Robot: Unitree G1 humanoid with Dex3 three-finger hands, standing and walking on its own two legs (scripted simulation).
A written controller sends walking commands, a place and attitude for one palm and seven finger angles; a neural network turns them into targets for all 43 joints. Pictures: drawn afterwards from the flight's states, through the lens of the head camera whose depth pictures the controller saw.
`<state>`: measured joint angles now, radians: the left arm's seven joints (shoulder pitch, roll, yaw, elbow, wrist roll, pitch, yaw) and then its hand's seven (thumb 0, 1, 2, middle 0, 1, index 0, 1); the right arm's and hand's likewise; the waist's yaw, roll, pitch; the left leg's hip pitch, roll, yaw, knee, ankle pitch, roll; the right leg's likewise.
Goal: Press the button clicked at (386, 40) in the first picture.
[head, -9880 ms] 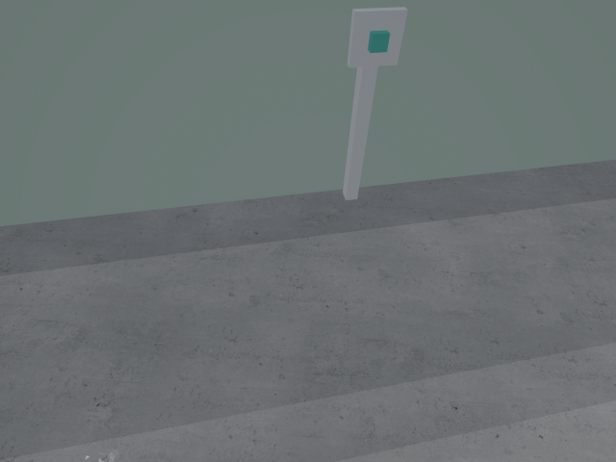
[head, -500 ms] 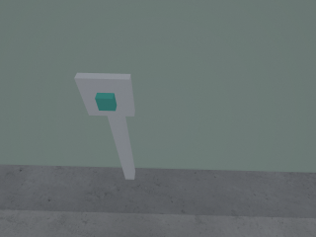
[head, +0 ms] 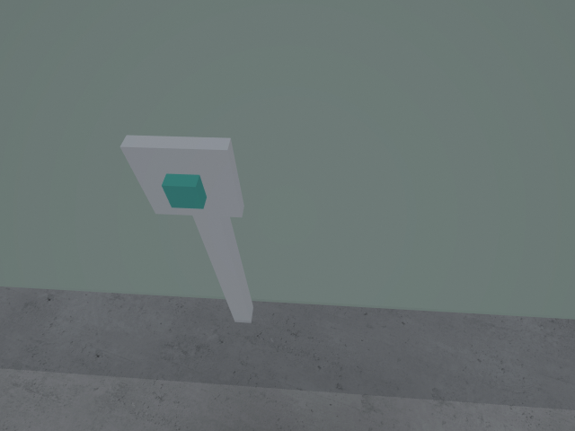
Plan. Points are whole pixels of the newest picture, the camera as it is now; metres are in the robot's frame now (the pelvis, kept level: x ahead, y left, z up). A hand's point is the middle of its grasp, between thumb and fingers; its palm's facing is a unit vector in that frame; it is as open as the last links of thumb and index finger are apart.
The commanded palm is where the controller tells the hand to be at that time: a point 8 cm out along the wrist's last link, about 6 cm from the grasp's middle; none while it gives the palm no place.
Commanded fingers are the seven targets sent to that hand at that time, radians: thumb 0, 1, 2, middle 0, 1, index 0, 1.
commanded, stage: come to a stop and stand still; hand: left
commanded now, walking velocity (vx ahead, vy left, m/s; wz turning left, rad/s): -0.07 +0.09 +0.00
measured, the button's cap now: (185, 190) +0.50 +0.22 +0.01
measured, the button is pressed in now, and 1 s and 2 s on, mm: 0 0 0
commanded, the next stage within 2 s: look again from close up in 1.26 s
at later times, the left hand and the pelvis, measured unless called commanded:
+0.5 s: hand out of the picture +0.02 +0.25 -0.16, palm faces +0.03 -0.97 -0.25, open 7.4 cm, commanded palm none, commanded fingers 0.00 0.90 0.90 -0.20 -0.30 -0.20 -0.30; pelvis -0.03 +0.04 +0.00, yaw +0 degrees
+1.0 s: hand out of the picture -0.01 +0.26 -0.15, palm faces -0.03 -0.95 -0.31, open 7.4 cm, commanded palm none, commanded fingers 0.00 0.90 0.90 -0.20 -0.30 -0.20 -0.30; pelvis -0.04 +0.03 +0.02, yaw +0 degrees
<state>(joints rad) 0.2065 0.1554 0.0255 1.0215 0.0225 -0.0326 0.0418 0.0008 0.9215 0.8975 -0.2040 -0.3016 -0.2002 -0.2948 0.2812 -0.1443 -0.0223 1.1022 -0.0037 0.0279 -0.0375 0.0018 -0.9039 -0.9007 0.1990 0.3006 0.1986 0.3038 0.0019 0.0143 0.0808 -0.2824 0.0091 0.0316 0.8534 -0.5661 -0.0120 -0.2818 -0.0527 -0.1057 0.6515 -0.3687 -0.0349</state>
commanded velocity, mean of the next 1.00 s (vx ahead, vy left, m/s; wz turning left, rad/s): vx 0.00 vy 0.00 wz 0.00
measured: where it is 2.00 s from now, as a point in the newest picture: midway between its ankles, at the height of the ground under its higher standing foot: outside the picture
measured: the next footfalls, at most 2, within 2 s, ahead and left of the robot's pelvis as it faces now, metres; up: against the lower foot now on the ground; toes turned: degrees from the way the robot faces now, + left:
left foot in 0.16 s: +0.04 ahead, +0.12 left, +0.00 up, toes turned +3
